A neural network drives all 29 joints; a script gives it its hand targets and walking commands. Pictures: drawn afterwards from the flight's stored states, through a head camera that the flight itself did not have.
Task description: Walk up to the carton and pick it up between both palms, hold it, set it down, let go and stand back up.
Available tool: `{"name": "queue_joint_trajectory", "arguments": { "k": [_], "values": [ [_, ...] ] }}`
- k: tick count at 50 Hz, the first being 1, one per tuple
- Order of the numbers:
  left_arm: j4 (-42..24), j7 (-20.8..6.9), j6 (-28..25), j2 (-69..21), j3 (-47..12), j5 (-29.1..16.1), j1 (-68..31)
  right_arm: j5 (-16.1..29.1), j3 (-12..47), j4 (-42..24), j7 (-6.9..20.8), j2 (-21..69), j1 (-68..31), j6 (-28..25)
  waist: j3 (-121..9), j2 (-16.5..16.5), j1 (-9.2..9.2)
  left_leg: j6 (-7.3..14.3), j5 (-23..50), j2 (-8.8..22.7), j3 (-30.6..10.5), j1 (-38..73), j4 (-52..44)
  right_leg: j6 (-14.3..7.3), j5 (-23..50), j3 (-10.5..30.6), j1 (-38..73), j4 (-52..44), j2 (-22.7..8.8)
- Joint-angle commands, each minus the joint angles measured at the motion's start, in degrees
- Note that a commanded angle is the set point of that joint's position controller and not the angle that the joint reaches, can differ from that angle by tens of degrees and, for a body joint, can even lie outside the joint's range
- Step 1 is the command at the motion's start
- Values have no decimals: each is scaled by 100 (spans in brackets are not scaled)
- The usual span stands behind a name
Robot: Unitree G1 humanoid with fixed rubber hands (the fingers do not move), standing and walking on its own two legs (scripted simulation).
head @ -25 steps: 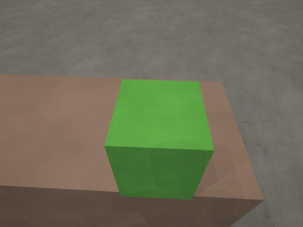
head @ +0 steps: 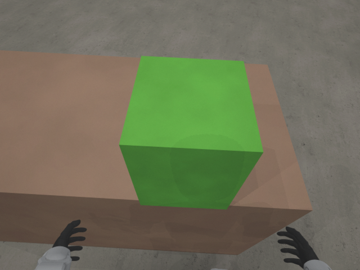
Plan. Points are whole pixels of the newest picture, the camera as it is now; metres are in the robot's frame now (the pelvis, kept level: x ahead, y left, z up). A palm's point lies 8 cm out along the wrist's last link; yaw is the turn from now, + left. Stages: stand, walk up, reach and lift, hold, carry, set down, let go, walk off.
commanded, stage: reach and lift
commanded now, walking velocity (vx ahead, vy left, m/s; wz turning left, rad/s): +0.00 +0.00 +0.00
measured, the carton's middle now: (187, 139) +0.38 +0.00 +0.09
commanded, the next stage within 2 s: none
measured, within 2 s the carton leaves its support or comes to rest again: neither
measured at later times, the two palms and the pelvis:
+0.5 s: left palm out of the picture +0.11 +0.26 -0.03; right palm out of the picture +0.11 -0.25 -0.04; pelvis -0.05 -0.02 +0.01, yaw +0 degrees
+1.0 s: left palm out of the picture +0.06 +0.22 +0.02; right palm out of the picture +0.13 -0.26 +0.02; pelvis -0.07 -0.03 +0.02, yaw +8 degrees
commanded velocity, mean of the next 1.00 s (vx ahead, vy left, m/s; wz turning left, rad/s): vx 0.00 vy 0.00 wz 0.00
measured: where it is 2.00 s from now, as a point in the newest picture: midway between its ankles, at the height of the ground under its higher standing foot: outside the picture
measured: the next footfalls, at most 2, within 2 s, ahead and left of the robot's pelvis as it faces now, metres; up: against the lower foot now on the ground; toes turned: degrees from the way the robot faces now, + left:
left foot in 0.76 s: -0.04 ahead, +0.09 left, +0.00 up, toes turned +7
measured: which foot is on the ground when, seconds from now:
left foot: down 0.00-0.64, up 0.66-0.74, down 0.76-1.00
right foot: down 0.00-1.00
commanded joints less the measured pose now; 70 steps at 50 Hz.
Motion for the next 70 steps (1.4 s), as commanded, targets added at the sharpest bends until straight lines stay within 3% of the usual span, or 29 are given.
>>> {"name": "queue_joint_trajectory", "arguments": {
  "k": [1, 3, 5, 11, 14, 17, 21, 24, 26, 28, 29, 30, 31, 34, 35, 36, 38, 39, 41, 43, 46, 47, 48, 49, 50, 54, 60, 66, 70],
  "values": [
    [-1780, -58, 152, 878, 530, 255, 1031, 466, -188, -1050, -197, -1684, 699, -295, -3035, 157, 67, -455, 4893, -117, 383, 1484, -392, 0, 3644, -327, 1449, -663, 201],
    [-1743, -82, 146, 899, 620, 317, 1270, 487, -77, -1283, -282, -1589, 734, -295, -2805, -107, 157, -347, 4501, -206, 501, 1081, -594, 86, 4138, -204, 1864, -689, 151],
    [-1636, -69, 132, 920, 723, 325, 1266, 418, 56, -1473, -331, -1363, 783, -175, -2286, -281, 245, -223, 3463, -285, 655, 467, -935, 153, 3840, -62, 2070, -836, 15],
    [-1903, -30, 14, 910, 595, 33, 662, 261, 239, -2343, -340, -564, 929, 243, -1025, -275, 205, 9, 1197, -270, 997, -10, -1767, 208, 1592, 23, 1469, -1533, -196],
    [-2290, -10, -66, 899, 433, -158, 387, 199, 143, -2998, -318, -248, 1211, 501, -772, 35, 132, 51, 642, -255, 1178, -202, -1912, 72, 373, 178, 1413, -1772, -251],
    [-2563, 31, -129, 881, 333, -231, 282, 171, -3, -3626, -303, -216, 1296, 714, -623, 521, 98, 145, -85, -98, 1220, -910, -2208, -13, -107, 206, 2057, -1653, -128],
    [-2466, 10, -227, 680, 332, -24, 225, 161, -24, -4155, -352, -526, 1348, 1003, -483, 1214, 8, 618, -1263, 501, 1181, -3320, -2932, 148, 361, 14, 4243, -789, 399],
    [-2411, -47, -320, 543, 432, 88, 215, 209, -52, -4482, -386, -732, 1178, 1161, -591, 1447, 4, 843, -1713, 794, 1168, -4531, -3282, 270, 682, -119, 5375, -299, 695],
    [-2344, -85, -346, 528, 453, 31, 197, 218, -32, -4925, -423, -667, 1028, 1253, -673, 1125, 45, 839, -1637, 739, 1209, -4454, -3176, 313, 339, 45, 5198, -451, 589],
    [-2414, -107, -310, 596, 402, -142, 257, 163, -72, -5415, -477, -435, 1039, 1390, -700, 357, 128, 703, -1208, 436, 1308, -3384, -2849, 304, -509, 314, 4113, -1052, 317],
    [-2432, -139, -223, 708, 383, -227, 327, 215, -13, -5696, -538, -232, 1172, 1479, -629, -363, 181, 549, -547, 37, 1393, -2130, -2251, 131, -1134, 638, 2814, -1601, -143],
    [-2591, -196, -116, 953, 339, -438, 211, 367, 103, -6121, -669, 83, 1263, 1555, -646, -1613, 253, 359, 583, -550, 1363, 165, -1156, -194, -2511, 1169, 437, -2563, -838],
    [-2876, -197, 25, 1229, 325, -711, 104, 601, 297, -6594, -807, 177, 1559, 1660, -596, -2222, 214, 257, 1324, -781, 1055, 2266, -503, -359, -3141, 1517, -1626, -3281, -1378],
    [-2705, -271, 344, 1169, 313, -701, -138, 727, 326, -6602, -1026, 203, 1481, 2188, -165, -1719, 102, 271, 779, -735, 1118, 2254, -981, -395, -2822, 1163, -1806, -3081, -986],
    [-2809, -271, 433, 1057, 331, -650, -120, 780, 360, -6477, -1024, 177, 1444, 2344, 66, -1457, 121, 252, 525, -681, 1104, 2236, -1106, -511, -2877, 1001, -1901, -3022, -981],
    [-3118, -228, 524, 859, 233, -652, -24, 796, 195, -6332, -935, 21, 1379, 2472, 169, -939, -5, 246, -81, -395, 1019, 1746, -1713, -522, -2224, 524, -1265, -2678, -652],
    [-3259, -92, 474, 64, -14, -302, 455, 713, -72, -5951, -582, -682, 1393, 2680, 204, 1249, -413, 625, -2192, 1016, 407, -2438, -3948, 82, 827, -479, 3107, -783, 789],
    [-3324, -146, 305, -265, 64, -32, 849, 770, -75, -5740, -413, -1040, 1593, 2609, -134, 1662, -462, 752, -2225, 1404, 220, -3805, -4232, 253, 1902, -525, 4570, -214, 1015],
    [-3538, -182, -50, -271, 178, 171, 1205, 835, 23, -5747, -268, -1077, 1854, 2461, -482, 1872, -343, 780, -1315, 1478, 401, -4271, -4204, 366, 2369, -367, 5295, -191, 954],
    [-3843, -107, -313, 8, 113, -133, 787, 916, -67, -6060, -132, -857, 1563, 2219, -725, 1269, -212, 575, -999, 1068, 607, -3641, -3804, 222, 1797, -173, 4483, -630, 621],
    [-4008, -39, -841, 635, 104, -949, 709, 725, -79, -6920, -290, 306, 1605, 1857, -661, -785, 21, 211, 592, -101, 854, -595, -2401, 19, -15, 610, 1280, -2076, -354],
    [-4053, -24, -897, 656, 75, -1009, 978, 783, 26, -7142, -415, 506, 1951, 1838, -573, -957, -36, 269, 841, -180, 847, 191, -2259, 168, 105, 709, 677, -2235, -395],
    [-4236, -6, -979, 627, 130, -1060, 1279, 854, 204, -7189, -527, 634, 2373, 1827, -640, -641, -20, 248, 1304, -214, 858, 661, -2242, 237, 1113, 683, 543, -2181, -398],
    [-4285, -34, -1077, 603, 162, -1098, 1602, 996, 304, -7288, -600, 613, 2552, 1728, -818, -629, 33, 255, 1933, -193, 814, 937, -2237, 273, 2252, 569, 646, -2055, -301],
    [-4418, -52, -1165, 559, 136, -1091, 1681, 1106, 267, -7351, -627, 532, 2502, 1639, -1145, -543, 14, 205, 2167, -145, 753, 1182, -2206, 255, 2489, 507, 799, -2039, -203],
    [-4231, -134, -1248, 911, 376, -1010, 1878, 1058, 403, -7383, -952, 538, 2782, 1593, -1331, -407, 31, 194, 1799, -176, 826, 1128, -2178, 332, 2325, 660, 953, -2146, -337],
    [-4968, -163, -1332, 1046, 225, -1367, 1872, 989, 536, -8138, -1239, 741, 2887, 1458, -1415, -10, 123, 210, 1566, -84, 750, 1076, -2153, 240, 1551, 680, 792, -2270, -494],
    [-5337, -138, -1199, 957, 114, -1517, 1694, 1238, 603, -8302, -1206, 908, 2672, 1731, -943, 450, 106, 229, 1035, 27, 612, 823, -2342, -35, 291, 656, 433, -2430, -493],
    [-5520, -163, -1049, 871, 77, -1528, 1598, 1399, 506, -8371, -1220, 848, 2586, 2023, -658, 632, 2, 190, 869, 95, 543, 755, -2482, -116, 74, 583, 414, -2473, -438]
  ]
}}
